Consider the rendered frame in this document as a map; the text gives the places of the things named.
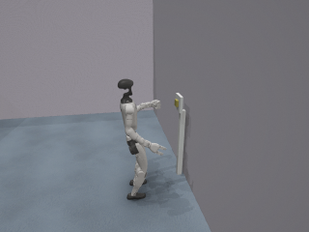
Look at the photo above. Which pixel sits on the robot right forearm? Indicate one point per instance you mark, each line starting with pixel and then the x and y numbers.
pixel 134 136

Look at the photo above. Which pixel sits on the panel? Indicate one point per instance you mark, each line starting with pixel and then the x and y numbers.
pixel 181 128

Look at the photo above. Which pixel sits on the robot right upper arm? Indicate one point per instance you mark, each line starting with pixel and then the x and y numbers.
pixel 129 111

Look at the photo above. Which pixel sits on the button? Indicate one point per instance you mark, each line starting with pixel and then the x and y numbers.
pixel 176 103

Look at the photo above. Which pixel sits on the robot left forearm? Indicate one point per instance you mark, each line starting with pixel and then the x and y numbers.
pixel 143 105

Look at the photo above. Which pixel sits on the left robot hand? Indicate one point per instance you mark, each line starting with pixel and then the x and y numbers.
pixel 155 104

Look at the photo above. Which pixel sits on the humanoid robot head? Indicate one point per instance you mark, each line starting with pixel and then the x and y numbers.
pixel 126 84

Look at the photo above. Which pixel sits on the right robot hand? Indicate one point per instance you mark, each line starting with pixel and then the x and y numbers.
pixel 155 147

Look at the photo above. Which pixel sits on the robot left foot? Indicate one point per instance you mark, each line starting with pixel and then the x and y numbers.
pixel 131 182

